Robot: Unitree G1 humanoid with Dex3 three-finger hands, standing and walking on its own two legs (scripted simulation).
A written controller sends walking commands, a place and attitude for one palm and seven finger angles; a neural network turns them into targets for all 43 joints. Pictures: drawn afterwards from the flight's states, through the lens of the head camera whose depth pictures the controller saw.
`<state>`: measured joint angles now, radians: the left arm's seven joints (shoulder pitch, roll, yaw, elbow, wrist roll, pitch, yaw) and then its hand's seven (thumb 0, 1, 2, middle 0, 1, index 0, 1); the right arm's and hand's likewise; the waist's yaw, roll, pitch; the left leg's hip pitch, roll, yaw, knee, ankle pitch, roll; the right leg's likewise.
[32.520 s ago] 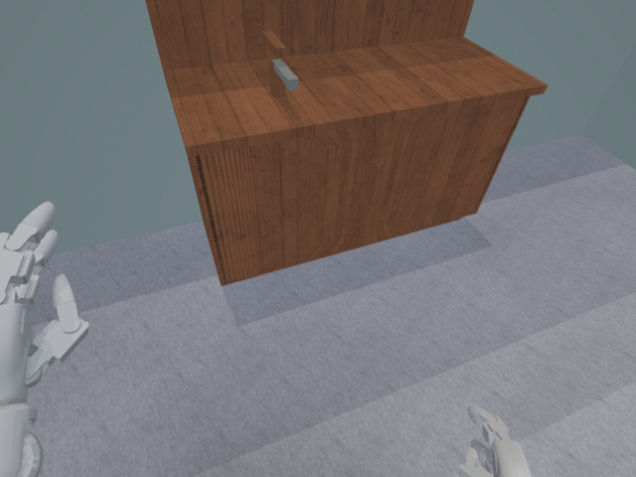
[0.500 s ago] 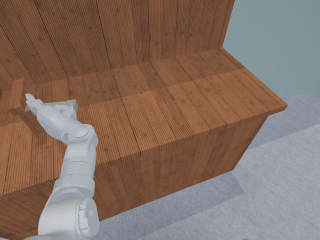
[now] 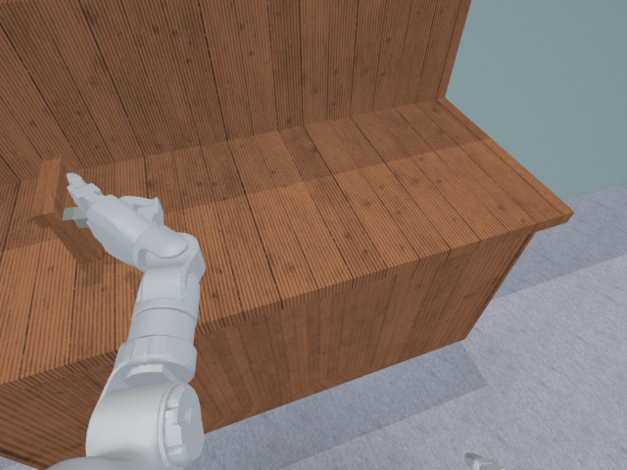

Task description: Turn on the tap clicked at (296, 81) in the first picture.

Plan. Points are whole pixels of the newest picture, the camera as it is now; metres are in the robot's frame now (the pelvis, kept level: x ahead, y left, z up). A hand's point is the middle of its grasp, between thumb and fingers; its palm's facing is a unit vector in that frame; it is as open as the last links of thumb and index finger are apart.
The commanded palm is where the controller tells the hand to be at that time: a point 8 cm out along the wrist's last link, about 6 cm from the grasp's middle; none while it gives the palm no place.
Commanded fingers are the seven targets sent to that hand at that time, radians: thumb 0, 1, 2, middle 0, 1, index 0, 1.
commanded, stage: lift the hand up off the lever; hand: left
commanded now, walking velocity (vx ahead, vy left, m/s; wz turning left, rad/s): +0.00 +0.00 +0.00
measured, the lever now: (152, 211) +0.48 +0.28 +0.05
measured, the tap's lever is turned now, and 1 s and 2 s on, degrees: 77 77 77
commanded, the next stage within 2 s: draw the hand back beside the body in 0.32 s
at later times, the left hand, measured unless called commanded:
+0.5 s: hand (159, 203) +0.41 +0.22 +0.13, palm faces +0.76 -0.64 -0.10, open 7.8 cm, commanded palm +0.34 +0.25 +0.13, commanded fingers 0.00 0.90 0.90 -0.16 -0.17 -0.16 -0.17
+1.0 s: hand (116, 263) +0.30 +0.23 +0.15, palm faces +0.31 -0.92 -0.24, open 7.7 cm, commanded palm +0.26 +0.27 +0.16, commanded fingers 0.00 0.90 0.90 -0.18 -0.24 -0.18 -0.24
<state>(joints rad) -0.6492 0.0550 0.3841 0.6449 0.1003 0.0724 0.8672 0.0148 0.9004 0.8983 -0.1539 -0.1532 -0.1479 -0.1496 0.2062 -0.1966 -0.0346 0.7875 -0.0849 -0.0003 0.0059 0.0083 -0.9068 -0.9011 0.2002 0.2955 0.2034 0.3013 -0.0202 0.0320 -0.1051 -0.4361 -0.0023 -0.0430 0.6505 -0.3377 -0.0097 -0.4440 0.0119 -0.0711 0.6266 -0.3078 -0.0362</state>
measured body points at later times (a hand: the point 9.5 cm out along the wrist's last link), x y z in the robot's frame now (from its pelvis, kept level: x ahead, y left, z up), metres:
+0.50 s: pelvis +0.01 -0.01 +0.00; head +0.01 -0.02 +0.45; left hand +0.37 +0.25 +0.14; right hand +0.14 -0.25 -0.11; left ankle -0.01 +0.12 -0.72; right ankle +0.00 -0.10 -0.72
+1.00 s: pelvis -0.01 +0.01 +0.02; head -0.02 -0.01 +0.47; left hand +0.28 +0.27 +0.17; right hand +0.16 -0.23 -0.07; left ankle -0.01 +0.13 -0.72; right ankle +0.00 -0.10 -0.72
